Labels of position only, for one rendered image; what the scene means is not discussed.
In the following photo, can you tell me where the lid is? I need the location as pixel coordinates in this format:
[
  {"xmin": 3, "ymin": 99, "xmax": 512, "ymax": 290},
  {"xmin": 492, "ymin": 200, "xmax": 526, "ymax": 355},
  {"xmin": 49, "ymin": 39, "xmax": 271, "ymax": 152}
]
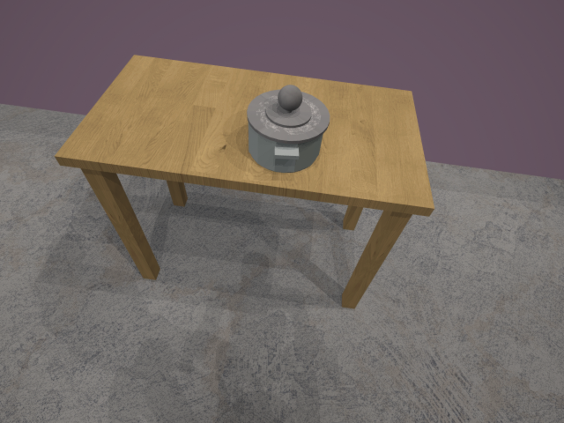
[{"xmin": 247, "ymin": 89, "xmax": 330, "ymax": 144}]

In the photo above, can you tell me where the knob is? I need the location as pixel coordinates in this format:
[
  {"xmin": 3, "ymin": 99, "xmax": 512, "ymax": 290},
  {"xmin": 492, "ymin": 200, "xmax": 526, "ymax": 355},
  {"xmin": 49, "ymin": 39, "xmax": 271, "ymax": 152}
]
[{"xmin": 278, "ymin": 85, "xmax": 302, "ymax": 111}]

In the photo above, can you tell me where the table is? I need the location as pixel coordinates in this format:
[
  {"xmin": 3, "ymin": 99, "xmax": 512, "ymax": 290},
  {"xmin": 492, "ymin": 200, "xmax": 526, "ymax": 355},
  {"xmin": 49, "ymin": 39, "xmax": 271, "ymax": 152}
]
[{"xmin": 55, "ymin": 55, "xmax": 434, "ymax": 308}]

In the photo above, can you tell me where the pot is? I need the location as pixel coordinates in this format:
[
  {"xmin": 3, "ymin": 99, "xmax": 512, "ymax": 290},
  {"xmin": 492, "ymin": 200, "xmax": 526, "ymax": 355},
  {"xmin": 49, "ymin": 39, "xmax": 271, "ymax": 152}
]
[{"xmin": 249, "ymin": 125, "xmax": 323, "ymax": 173}]

